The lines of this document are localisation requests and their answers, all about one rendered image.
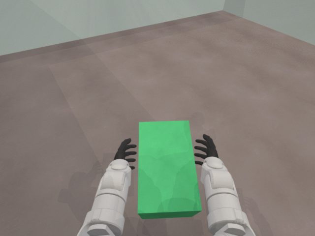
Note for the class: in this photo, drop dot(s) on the robot left forearm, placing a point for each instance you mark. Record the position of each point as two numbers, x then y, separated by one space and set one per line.
106 216

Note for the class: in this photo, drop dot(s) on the robot right forearm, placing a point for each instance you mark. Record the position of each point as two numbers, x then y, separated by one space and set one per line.
225 214

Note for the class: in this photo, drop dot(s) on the carton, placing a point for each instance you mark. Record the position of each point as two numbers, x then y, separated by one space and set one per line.
167 179

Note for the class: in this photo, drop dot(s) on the left robot hand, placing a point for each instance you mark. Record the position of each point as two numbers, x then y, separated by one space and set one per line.
121 154

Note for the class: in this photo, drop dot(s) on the right robot hand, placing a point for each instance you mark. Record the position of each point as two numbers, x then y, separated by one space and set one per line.
210 150

